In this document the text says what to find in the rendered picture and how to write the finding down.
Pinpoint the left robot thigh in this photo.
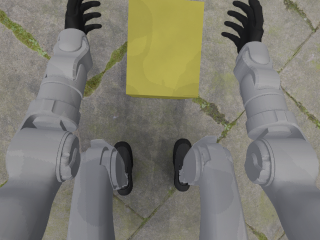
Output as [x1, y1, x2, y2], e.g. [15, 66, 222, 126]
[66, 146, 122, 240]

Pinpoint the robot left forearm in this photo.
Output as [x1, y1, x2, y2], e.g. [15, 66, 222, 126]
[5, 28, 93, 175]

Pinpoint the carton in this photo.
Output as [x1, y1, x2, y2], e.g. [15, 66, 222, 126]
[126, 0, 205, 100]

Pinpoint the robot left upper arm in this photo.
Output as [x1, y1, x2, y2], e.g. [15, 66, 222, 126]
[0, 127, 81, 240]

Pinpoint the left robot hand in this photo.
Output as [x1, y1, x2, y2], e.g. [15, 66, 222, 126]
[64, 0, 102, 35]

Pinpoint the robot right forearm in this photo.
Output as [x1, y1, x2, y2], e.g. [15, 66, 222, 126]
[233, 41, 319, 177]

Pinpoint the left robot shin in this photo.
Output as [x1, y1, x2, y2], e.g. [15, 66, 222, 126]
[79, 139, 129, 191]

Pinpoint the right robot hand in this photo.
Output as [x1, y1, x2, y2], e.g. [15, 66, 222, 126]
[221, 0, 264, 54]

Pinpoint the robot right upper arm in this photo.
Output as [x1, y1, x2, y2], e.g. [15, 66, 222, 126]
[244, 138, 320, 240]

